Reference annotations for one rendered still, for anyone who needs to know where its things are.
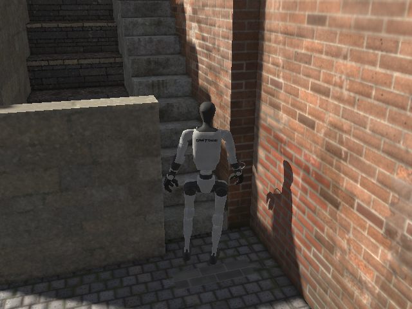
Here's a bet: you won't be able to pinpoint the stairs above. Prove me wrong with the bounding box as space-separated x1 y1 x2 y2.
112 0 228 240

